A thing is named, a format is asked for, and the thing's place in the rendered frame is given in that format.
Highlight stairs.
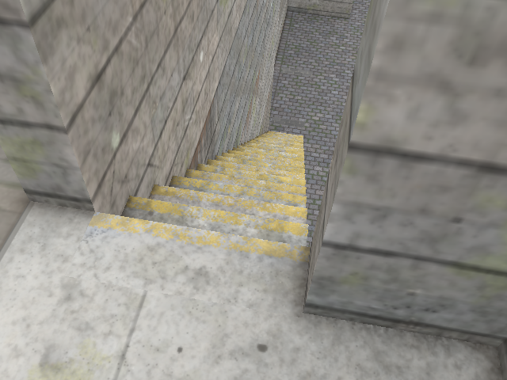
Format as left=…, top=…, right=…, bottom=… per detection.
left=121, top=131, right=309, bottom=246

